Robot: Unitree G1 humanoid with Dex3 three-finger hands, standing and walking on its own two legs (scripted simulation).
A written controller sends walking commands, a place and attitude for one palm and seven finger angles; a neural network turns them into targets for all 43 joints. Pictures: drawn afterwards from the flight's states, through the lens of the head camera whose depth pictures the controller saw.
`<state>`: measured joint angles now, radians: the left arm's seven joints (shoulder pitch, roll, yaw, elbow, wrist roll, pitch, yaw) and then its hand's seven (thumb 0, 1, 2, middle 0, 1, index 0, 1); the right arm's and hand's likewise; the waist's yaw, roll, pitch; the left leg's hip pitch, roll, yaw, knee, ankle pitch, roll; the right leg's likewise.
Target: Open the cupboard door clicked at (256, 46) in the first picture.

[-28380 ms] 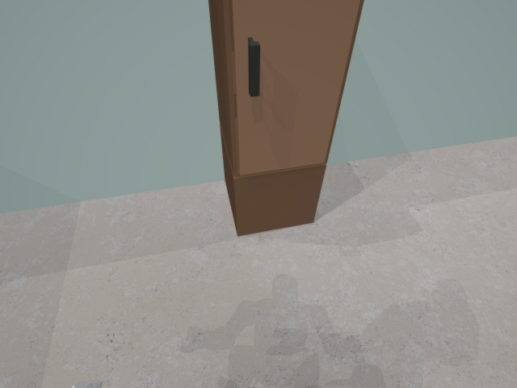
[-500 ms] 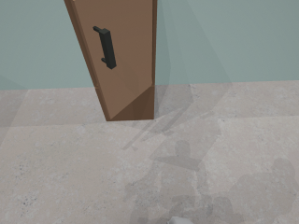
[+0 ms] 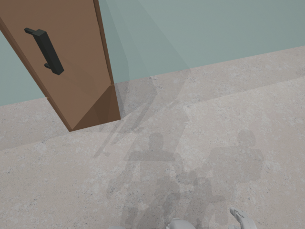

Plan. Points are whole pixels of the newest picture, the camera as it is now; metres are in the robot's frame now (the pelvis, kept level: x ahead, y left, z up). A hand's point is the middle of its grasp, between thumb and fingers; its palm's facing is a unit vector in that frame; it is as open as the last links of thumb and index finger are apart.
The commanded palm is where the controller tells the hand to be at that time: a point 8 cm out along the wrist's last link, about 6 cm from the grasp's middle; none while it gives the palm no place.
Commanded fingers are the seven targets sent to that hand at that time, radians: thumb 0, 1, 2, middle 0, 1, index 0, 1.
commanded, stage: walk to a spot facing it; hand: left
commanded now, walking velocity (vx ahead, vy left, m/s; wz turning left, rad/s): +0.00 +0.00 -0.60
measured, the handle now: (44, 51) +0.56 +0.39 +0.10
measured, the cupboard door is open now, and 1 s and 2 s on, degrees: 47 47 47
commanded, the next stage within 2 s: turn to face it in 1.86 s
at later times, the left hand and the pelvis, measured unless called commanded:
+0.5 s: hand (102, 218) +0.16 +0.16 -0.17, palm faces -0.29 -0.93 -0.22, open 7.4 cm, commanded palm none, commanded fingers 0.00 0.90 0.90 -0.20 -0.30 -0.20 -0.30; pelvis +0.02 -0.02 +0.00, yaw -18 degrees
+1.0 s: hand (139, 184) +0.26 +0.06 -0.17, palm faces -0.56 -0.80 -0.18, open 7.4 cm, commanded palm none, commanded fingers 0.00 0.90 0.90 -0.20 -0.30 -0.20 -0.30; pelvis +0.13 -0.08 +0.00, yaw -37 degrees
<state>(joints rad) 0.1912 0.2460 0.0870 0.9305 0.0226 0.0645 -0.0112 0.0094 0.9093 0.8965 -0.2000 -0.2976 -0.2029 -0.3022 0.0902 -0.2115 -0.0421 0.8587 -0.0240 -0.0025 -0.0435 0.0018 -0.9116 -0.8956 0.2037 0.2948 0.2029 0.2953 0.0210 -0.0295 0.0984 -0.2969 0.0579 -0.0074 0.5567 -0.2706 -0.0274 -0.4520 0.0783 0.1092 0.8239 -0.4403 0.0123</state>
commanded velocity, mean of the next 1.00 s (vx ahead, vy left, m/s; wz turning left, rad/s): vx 0.18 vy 0.00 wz -0.57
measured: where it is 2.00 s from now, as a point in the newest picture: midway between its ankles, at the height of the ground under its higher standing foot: (220, 191)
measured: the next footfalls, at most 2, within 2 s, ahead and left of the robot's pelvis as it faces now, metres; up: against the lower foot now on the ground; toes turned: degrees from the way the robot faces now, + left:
right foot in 0.18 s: +0.05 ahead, -0.15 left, +0.00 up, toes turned -7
left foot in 0.44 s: +0.11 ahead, +0.10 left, +0.00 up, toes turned -14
